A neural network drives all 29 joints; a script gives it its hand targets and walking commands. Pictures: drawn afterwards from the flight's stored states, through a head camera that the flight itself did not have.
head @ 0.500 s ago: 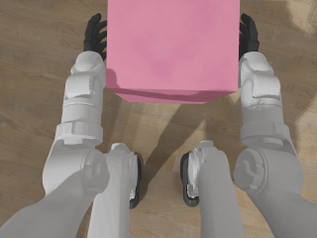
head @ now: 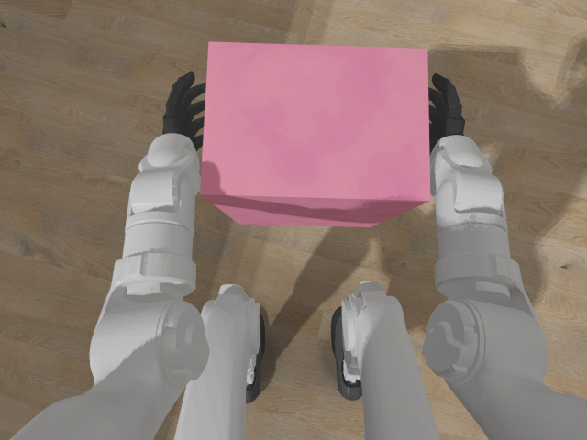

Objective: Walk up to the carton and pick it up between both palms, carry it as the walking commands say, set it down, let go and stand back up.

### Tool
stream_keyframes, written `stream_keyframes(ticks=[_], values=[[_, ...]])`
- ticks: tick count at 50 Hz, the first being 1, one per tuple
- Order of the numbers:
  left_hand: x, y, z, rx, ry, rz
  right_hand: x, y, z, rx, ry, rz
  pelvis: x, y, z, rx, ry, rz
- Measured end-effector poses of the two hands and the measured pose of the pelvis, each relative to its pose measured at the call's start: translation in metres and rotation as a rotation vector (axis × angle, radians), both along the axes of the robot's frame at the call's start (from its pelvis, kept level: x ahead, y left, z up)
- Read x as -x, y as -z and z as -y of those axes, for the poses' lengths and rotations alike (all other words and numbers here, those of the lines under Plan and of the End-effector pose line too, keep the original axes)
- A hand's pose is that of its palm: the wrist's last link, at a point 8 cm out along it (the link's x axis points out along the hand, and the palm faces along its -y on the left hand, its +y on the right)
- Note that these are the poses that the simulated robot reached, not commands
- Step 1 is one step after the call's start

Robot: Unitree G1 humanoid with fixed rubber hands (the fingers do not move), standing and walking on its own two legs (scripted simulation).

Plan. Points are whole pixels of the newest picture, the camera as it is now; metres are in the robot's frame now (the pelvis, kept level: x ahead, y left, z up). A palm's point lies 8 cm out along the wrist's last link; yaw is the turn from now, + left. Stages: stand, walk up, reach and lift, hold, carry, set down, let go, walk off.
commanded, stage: reach and lift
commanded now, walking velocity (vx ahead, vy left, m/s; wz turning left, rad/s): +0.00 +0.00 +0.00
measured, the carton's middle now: (309, 158) +0.49 -0.02 -0.13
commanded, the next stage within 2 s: none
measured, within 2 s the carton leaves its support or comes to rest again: neither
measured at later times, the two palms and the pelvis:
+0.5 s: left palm (152, 128) +0.47 +0.15 +0.01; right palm (470, 130) +0.46 -0.18 +0.01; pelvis +0.02 +0.00 +0.06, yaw +0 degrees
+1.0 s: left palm (111, 113) +0.45 +0.15 +0.09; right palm (517, 116) +0.44 -0.18 +0.09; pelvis +0.04 +0.00 +0.13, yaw +0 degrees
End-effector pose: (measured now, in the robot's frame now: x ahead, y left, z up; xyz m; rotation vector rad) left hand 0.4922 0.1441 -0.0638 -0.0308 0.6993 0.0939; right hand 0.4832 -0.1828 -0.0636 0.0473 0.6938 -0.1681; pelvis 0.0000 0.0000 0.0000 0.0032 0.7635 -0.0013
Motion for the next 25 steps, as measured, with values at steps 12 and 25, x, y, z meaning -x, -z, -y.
stream_keyframes(ticks=[12,25], values=[[0.009,-0.037,-0.003,0.005,-0.004,0.001,0.009,-0.037,-0.003,-0.006,0.001,0.001,-0.007,-0.029,-0.001,0.003,0.000,0.029],[0.020,-0.077,-0.006,0.008,-0.006,0.000,0.019,-0.076,-0.006,-0.010,0.000,-0.001,-0.016,-0.062,-0.002,0.006,-0.002,0.067]])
